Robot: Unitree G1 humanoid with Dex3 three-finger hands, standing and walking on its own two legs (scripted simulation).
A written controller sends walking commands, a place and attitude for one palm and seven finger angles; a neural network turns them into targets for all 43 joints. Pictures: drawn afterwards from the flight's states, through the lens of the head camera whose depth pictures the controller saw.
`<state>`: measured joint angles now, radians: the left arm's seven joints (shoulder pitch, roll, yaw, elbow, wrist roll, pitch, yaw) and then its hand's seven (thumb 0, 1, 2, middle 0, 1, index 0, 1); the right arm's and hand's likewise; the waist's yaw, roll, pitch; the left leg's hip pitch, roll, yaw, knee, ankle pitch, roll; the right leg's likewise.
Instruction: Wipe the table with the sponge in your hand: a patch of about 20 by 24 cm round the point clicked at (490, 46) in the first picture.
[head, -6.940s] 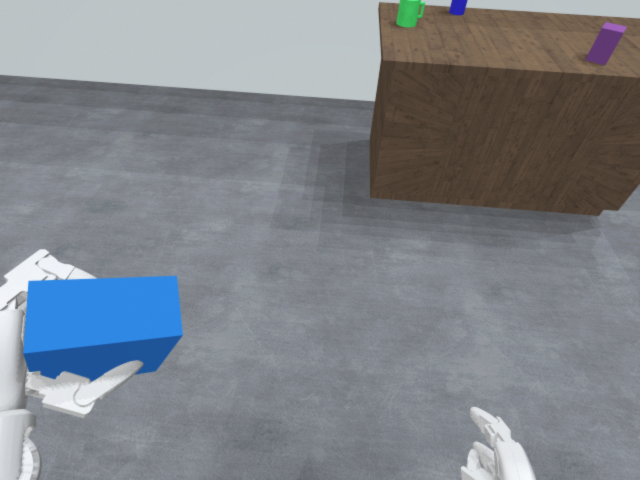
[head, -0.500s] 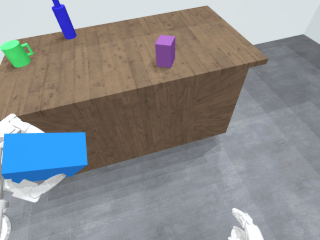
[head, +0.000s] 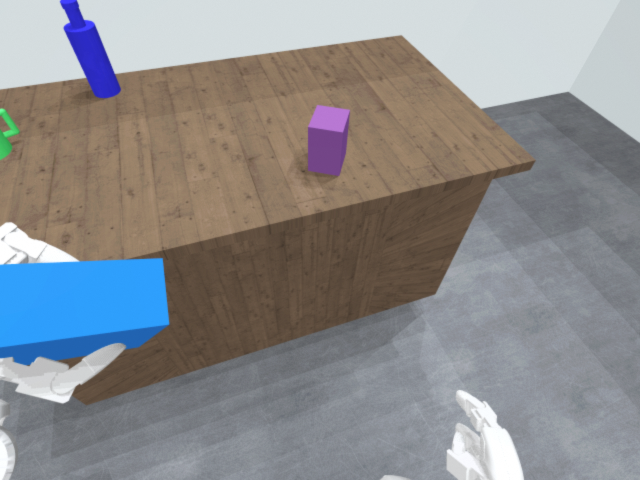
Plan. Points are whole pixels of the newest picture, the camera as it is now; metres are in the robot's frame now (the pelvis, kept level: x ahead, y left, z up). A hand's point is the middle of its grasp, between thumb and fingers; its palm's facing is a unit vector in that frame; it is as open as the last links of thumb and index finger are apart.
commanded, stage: take the last steps up to it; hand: left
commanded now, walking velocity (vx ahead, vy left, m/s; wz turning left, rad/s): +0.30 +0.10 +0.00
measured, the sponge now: (104, 312) +0.23 +0.21 +0.16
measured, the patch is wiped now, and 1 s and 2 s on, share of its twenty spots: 0.00 0.00 0.00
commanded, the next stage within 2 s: come to a stop and stand still in 0.76 s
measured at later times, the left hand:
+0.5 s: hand (89, 219) +0.33 +0.26 +0.17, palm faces +0.39 -0.80 -0.45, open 10.1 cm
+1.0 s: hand (132, 181) +0.39 +0.24 +0.17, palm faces +0.36 -0.81 -0.47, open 10.1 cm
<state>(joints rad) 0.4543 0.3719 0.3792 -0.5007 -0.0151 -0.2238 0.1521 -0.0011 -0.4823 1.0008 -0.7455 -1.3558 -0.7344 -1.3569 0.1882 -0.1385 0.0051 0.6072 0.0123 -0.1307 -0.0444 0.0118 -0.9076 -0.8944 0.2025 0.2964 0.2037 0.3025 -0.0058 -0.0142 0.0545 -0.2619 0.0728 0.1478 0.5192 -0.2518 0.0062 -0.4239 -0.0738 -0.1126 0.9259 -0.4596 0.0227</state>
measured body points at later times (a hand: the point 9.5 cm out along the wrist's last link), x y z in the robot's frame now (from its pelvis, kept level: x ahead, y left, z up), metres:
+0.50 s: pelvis +0.11 +0.03 -0.01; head +0.14 +0.03 +0.44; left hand +0.30 +0.30 +0.20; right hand +0.28 -0.23 -0.08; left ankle +0.15 +0.15 -0.74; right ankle +0.06 -0.08 -0.71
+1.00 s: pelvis +0.17 +0.01 +0.01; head +0.21 +0.00 +0.45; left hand +0.37 +0.28 +0.19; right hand +0.33 -0.24 -0.09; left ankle +0.21 +0.15 -0.71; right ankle +0.17 -0.07 -0.74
